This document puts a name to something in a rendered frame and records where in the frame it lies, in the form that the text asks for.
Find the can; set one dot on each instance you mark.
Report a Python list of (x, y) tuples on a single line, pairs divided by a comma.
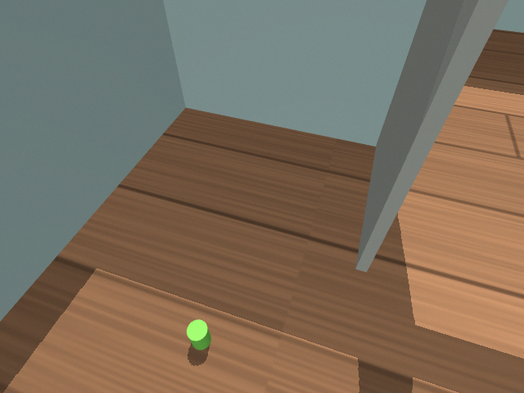
[(198, 334)]

